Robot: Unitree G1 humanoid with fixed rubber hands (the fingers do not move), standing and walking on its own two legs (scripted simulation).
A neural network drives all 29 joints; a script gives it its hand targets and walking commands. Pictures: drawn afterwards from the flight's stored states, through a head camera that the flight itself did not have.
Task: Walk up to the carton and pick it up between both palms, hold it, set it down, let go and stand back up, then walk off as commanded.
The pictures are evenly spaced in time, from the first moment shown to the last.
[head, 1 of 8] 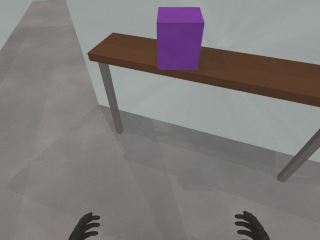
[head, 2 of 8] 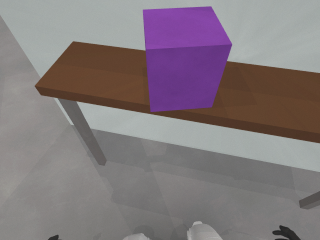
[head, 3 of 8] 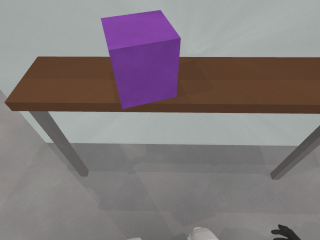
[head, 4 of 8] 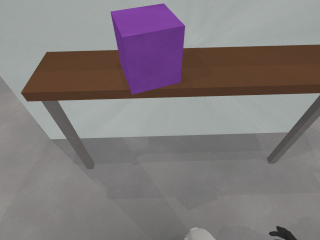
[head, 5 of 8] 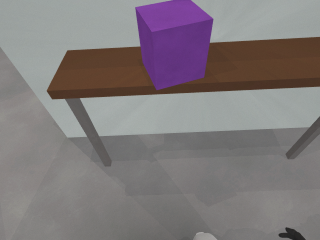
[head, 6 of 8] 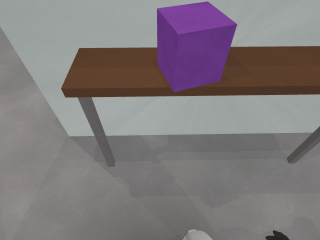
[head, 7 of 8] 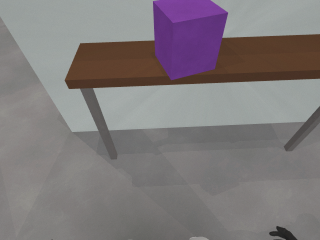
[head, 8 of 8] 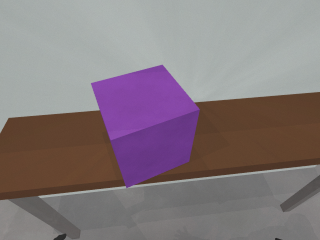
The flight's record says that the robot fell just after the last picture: no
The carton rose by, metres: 0.00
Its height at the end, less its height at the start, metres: +0.00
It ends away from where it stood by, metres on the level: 0.00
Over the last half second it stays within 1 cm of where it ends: yes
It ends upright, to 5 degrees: yes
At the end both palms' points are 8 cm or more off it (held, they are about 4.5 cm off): yes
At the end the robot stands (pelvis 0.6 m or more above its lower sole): yes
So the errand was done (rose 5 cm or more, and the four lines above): no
